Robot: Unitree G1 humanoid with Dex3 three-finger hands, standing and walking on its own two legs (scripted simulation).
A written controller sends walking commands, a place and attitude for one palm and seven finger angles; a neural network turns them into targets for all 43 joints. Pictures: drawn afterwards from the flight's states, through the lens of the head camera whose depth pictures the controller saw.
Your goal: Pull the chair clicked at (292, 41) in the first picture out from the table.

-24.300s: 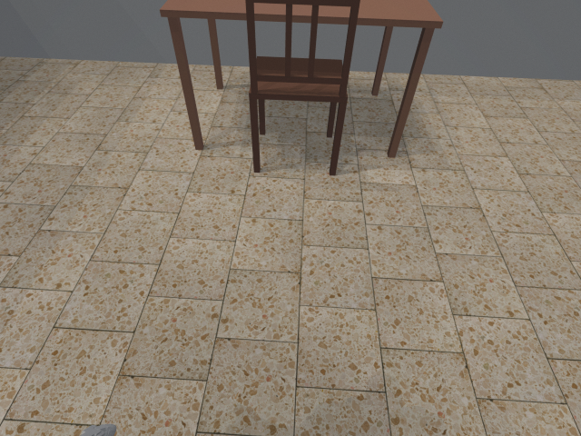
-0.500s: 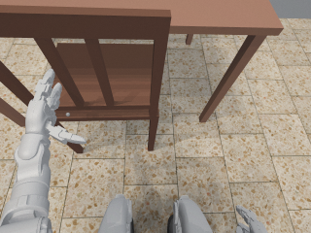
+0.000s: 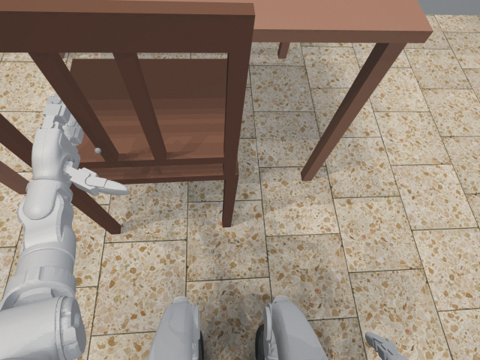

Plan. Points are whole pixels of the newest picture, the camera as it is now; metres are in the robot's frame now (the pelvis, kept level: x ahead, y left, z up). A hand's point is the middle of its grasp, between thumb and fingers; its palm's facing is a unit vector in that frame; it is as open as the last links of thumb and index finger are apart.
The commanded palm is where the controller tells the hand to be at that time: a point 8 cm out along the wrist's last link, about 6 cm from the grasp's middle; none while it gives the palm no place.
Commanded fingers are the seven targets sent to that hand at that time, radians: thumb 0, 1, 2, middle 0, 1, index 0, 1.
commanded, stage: push the fingers through the gap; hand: left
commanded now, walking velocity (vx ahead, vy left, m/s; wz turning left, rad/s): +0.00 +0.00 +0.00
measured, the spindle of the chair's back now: (85, 116) +0.50 +0.25 +0.03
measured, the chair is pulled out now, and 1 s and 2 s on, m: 0.00 0.00 0.00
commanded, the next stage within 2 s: hook a spindle and tug to test in 0.72 s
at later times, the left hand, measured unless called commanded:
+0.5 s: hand (102, 132) +0.47 +0.22 +0.03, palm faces +0.06 -1.00 -0.06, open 16.9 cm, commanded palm +0.45 +0.26 +0.02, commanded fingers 0.00 -0.50 0.30 -0.06 -0.08 -0.06 -0.08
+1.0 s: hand (101, 133) +0.47 +0.22 +0.03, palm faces +0.07 -1.00 -0.05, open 16.7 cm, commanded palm +0.45 +0.26 +0.02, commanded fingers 0.00 -0.50 0.30 -0.24 -0.63 -0.24 -0.63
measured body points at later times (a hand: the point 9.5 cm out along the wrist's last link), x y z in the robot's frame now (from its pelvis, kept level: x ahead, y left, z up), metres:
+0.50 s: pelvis -0.01 +0.00 -0.01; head +0.15 +0.02 +0.41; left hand +0.46 +0.28 +0.03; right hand +0.04 -0.27 -0.12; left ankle +0.03 +0.11 -0.62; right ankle +0.03 -0.13 -0.62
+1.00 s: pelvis +0.00 +0.00 +0.00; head +0.15 +0.03 +0.42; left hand +0.46 +0.28 +0.03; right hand +0.06 -0.27 -0.12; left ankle +0.03 +0.11 -0.62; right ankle +0.03 -0.13 -0.62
